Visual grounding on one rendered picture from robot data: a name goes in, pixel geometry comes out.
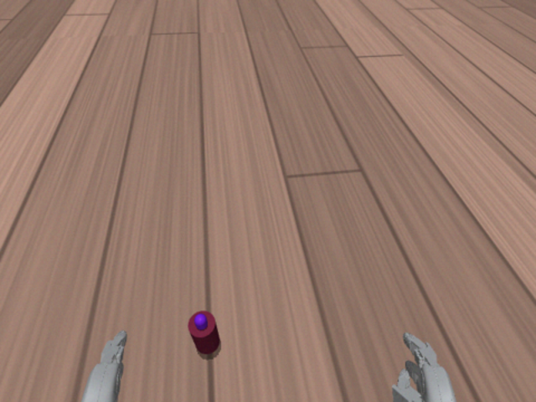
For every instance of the left robot hand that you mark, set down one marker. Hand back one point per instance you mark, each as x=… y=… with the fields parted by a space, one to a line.
x=103 y=384

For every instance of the bottle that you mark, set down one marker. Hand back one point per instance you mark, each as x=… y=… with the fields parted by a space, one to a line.
x=204 y=332

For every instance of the right robot hand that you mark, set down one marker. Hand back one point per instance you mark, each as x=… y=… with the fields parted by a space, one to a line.
x=432 y=381

